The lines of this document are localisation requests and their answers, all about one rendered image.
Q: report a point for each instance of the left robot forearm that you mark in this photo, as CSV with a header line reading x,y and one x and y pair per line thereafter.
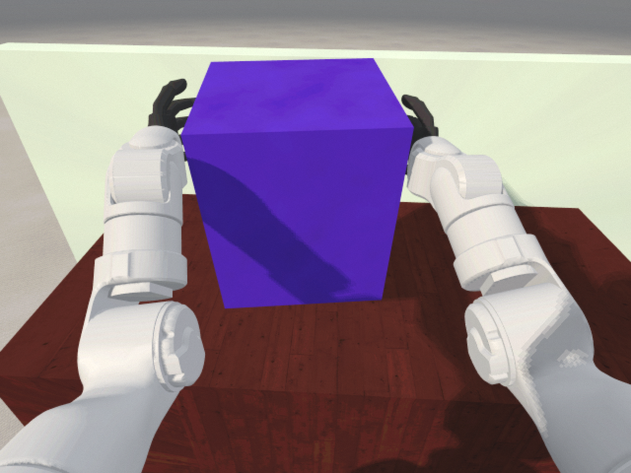
x,y
142,258

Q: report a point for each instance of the carton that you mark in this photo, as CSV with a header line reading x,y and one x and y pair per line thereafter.
x,y
298,168

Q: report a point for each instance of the right robot forearm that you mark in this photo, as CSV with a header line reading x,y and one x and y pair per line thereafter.
x,y
494,254

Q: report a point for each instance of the left robot upper arm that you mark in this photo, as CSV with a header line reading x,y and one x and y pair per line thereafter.
x,y
134,360

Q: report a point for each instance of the pedestal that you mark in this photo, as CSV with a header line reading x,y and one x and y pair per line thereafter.
x,y
357,387

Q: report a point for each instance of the right robot upper arm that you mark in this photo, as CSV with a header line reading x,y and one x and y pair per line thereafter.
x,y
534,341

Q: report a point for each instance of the right robot hand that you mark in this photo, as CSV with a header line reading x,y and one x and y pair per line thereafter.
x,y
424,122

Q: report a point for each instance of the left robot hand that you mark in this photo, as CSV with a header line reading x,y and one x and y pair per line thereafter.
x,y
165,109

